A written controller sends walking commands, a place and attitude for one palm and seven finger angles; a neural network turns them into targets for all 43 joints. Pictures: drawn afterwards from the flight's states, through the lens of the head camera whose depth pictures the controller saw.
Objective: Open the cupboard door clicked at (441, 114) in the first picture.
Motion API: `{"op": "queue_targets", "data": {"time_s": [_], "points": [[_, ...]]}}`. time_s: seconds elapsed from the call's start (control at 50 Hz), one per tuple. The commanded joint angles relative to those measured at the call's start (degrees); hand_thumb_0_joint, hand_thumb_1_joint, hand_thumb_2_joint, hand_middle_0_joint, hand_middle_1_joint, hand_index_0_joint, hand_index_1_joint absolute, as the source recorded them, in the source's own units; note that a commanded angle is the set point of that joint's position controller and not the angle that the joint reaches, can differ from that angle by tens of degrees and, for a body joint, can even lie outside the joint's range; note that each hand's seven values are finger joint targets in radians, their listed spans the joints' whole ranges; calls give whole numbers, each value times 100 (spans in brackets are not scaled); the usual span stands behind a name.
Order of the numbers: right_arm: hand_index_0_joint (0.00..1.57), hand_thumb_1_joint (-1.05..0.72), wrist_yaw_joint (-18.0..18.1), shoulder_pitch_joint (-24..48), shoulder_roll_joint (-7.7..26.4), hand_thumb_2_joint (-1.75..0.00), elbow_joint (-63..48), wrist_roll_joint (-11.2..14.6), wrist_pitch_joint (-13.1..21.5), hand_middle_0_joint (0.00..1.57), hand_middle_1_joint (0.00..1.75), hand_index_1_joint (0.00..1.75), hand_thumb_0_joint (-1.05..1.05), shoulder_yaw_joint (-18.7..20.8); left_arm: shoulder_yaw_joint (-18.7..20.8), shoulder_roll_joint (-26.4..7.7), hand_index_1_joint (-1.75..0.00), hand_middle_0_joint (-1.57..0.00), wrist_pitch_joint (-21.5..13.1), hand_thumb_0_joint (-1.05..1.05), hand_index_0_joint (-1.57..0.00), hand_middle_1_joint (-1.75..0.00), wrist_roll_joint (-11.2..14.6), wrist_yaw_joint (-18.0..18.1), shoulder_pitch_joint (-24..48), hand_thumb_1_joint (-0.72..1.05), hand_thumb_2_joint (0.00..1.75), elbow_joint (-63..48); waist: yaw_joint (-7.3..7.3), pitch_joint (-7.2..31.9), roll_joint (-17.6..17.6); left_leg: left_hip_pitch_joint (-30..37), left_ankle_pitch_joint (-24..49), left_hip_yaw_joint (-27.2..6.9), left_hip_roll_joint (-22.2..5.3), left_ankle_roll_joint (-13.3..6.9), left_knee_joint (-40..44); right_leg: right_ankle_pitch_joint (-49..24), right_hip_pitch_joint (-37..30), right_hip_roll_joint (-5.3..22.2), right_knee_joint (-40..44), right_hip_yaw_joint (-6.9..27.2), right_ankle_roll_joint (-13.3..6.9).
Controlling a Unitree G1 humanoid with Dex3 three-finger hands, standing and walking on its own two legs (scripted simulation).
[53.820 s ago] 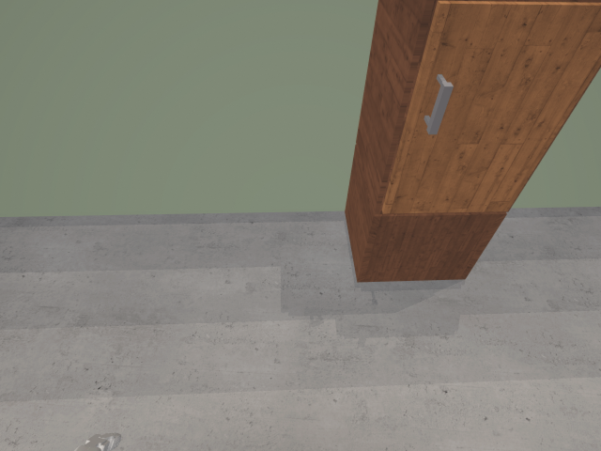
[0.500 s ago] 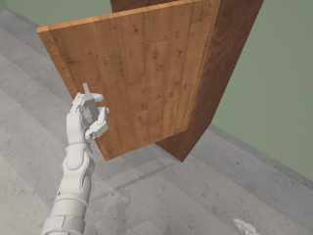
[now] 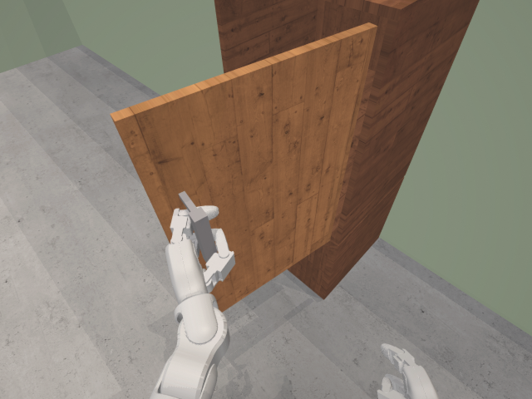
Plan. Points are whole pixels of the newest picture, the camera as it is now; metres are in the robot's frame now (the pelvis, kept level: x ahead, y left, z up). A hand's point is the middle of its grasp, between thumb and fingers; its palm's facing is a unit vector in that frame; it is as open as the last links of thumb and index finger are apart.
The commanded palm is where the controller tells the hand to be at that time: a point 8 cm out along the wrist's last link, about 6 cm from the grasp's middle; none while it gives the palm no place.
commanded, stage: open thumb and fingers to let go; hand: left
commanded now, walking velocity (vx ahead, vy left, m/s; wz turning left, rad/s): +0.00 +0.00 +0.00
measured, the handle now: (198, 229) +0.35 +0.12 +0.07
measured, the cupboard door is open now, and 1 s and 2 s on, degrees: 79 79 80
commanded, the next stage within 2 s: slide the hand sideways off the handle in 0.82 s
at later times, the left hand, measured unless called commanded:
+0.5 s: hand (221, 254) +0.30 +0.08 +0.08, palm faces +0.39 -0.92 +0.00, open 12.3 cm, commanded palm +0.26 +0.12 +0.07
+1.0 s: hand (223, 260) +0.30 +0.08 +0.07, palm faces +0.26 -0.97 -0.05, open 15.6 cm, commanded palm +0.26 +0.11 +0.07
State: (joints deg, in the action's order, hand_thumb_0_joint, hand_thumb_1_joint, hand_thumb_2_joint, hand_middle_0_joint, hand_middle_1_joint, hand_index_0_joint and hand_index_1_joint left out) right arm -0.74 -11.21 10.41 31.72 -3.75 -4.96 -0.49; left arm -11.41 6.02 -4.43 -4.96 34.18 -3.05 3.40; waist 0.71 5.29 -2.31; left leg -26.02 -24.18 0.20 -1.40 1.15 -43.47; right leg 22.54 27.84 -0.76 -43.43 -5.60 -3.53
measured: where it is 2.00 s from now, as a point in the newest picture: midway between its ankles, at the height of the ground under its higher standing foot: outside the picture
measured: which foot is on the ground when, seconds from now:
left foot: down 0.00-1.00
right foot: down 0.00-1.00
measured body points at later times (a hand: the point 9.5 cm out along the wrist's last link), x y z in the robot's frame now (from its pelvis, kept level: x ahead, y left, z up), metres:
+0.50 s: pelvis -0.03 +0.00 +0.00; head -0.01 -0.02 +0.45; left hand +0.28 +0.13 +0.08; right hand +0.13 -0.23 -0.11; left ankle -0.02 +0.13 -0.71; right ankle +0.00 -0.08 -0.71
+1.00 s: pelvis -0.04 +0.03 -0.01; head -0.02 +0.01 +0.44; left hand +0.28 +0.13 +0.08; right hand +0.12 -0.19 -0.12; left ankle -0.02 +0.13 -0.71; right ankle +0.00 -0.08 -0.71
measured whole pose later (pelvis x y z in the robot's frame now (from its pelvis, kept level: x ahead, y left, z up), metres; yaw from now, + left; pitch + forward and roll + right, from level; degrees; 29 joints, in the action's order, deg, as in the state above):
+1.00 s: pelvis -0.04 +0.03 -0.01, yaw +0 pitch +6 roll +0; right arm 0.5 -10.9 10.0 35.7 -3.4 -2.3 -1.1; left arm -11.0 5.4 -10.8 -5.8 30.3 10.5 18.4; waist -0.2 3.8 -1.6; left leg -31.0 -22.1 1.2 0.5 -1.2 -47.2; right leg 19.9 32.5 1.3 -46.5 -4.6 -1.8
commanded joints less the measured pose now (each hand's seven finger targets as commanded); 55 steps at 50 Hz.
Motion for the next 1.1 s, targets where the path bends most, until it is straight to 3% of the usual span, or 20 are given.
{"op": "queue_targets", "data": {"time_s": [0.0,0.06,0.16,0.26,0.38,0.42,0.48,0.58,0.64,0.66,0.78,0.9,0.92,0.94,0.96,0.98,1.02,1.04,1.06,1.08], "points": [[20,-90,181,594,487,-90,-629,-11,316,20,30,30,0,170,134,132,-134,-40,-471,0,-40,-134,-90,29,1914,83,87,-972,105,1067,836,-10,1396,-35,211,-147,199,-2298,-964,355,770,650,336],[20,-90,245,598,474,-90,-548,-23,363,20,30,30,0,167,246,39,-132,-38,-586,0,-38,-132,-84,-20,1984,62,78,-761,49,1219,866,-60,1284,-40,252,-162,199,-2135,-1045,431,874,822,374],[20,-90,257,491,476,-90,-515,2,397,20,30,30,0,209,303,59,-128,-35,-718,0,-35,-128,43,-242,1837,27,63,-671,-58,1673,715,14,1529,-9,258,-142,272,-2726,-1410,438,723,780,359],[20,-90,259,502,502,-90,-517,23,462,20,30,30,0,207,414,4,-124,-33,-823,0,-33,-124,144,-271,1874,-8,48,-439,-23,1342,1042,-103,1294,-37,248,-156,320,-2378,-1290,456,885,820,405],[20,-90,267,627,483,-90,-482,29,497,20,30,30,0,194,549,-111,-120,-30,-948,0,-30,-120,128,-223,2200,-50,30,-227,-54,1169,885,-156,939,-14,271,-172,355,-1298,-1067,484,1121,955,363],[20,-90,260,655,477,-90,-458,35,511,20,30,30,0,184,488,-41,-120,-30,-967,0,-30,-120,115,-184,2460,-50,30,-120,1,1070,805,-133,853,-5,270,-177,351,-1021,-908,460,1143,911,336],[20,-90,244,637,493,-90,-452,28,540,20,30,30,0,192,382,89,-105,-27,-986,0,-27,-105,82,-135,2573,-50,30,68,19,1079,788,-83,802,-8,257,-190,378,-736,-735,380,1076,746,284],[20,-90,202,593,510,-90,-457,21,584,20,30,30,0,215,198,285,-80,-23,-1009,0,-23,-80,-3,-68,2702,-50,30,123,6,1278,590,45,981,-30,208,-185,393,-906,-597,243,781,465,194],[20,-90,181,590,522,-90,-424,13,596,20,30,30,0,219,72,397,-65,-21,-1006,0,-21,-65,-77,17,3090,-50,30,174,91,1239,582,51,946,-71,184,-176,373,-777,-394,204,685,375,174],[20,-90,171,577,541,-90,-447,3,597,20,30,30,0,221,115,374,-60,-20,-979,0,-20,-60,-86,51,2998,-50,30,227,24,1219,562,5,963,-94,179,-166,400,-772,-401,176,647,336,148],[20,-90,126,620,511,-90,-457,-5,550,20,30,30,0,224,20,529,-30,-15,-840,0,-15,-30,-222,287,3114,-50,30,285,-2,1348,569,-6,1092,-107,138,-130,376,-819,-328,129,472,240,110],[20,-90,137,722,497,-90,-393,13,519,20,30,30,0,175,-37,663,-30,-15,-698,0,-15,-30,-178,405,3506,-50,30,470,67,1160,641,-84,761,-139,145,-133,409,-425,-154,116,532,230,120],[20,-90,154,192,658,-90,-196,9,473,20,30,30,0,183,-1191,248,-30,-15,-939,0,-15,-30,-750,-776,3292,-50,30,451,511,960,1028,155,924,-146,110,-220,357,-943,-6,132,476,344,116],[20,-90,203,181,659,-90,-434,88,528,20,30,30,0,208,-805,-123,-30,-15,-1204,0,-15,-30,-532,-1397,3507,-50,30,151,342,1225,808,141,1003,-117,148,-260,325,-1140,-133,161,442,363,101],[20,-90,247,144,689,-90,-467,100,532,20,30,30,0,203,-671,-399,-30,-15,-1388,0,-15,-30,-461,-1772,3557,-50,30,12,269,1562,632,254,1196,-115,172,-264,304,-1392,-336,165,329,400,71],[20,-90,277,205,653,-90,-520,136,563,20,30,30,0,197,-752,-386,-30,-15,-1492,0,-15,-30,-383,-2094,3592,-50,30,-127,209,1686,344,370,1204,-106,179,-253,308,-1414,-357,175,310,420,75],[20,-90,332,168,680,-90,-577,254,684,20,30,30,0,129,-883,-349,-30,-15,-1562,0,-15,-30,-50,-2804,3602,-50,30,32,299,1412,292,413,923,-174,181,-253,377,-1114,-223,155,398,391,85],[20,-90,356,191,688,-90,-635,334,764,20,30,30,0,79,-981,-186,-30,-15,-1506,0,-15,-30,259,-3119,3695,-50,30,116,368,1219,233,441,744,-233,185,-261,440,-914,-139,126,473,357,92],[20,-90,375,231,689,-90,-673,414,827,20,30,30,0,42,-920,-31,-30,-15,-1407,0,-15,-30,622,-3294,3744,-50,30,186,352,1130,132,452,553,-277,188,-240,522,-700,-107,94,534,310,87],[20,-90,403,278,699,-90,-673,466,900,20,30,30,0,25,-677,-81,-30,-15,-1321,0,-15,-30,923,-3361,3597,-50,30,342,305,960,304,380,353,-312,175,-211,598,-497,-98,63,606,267,109]]}}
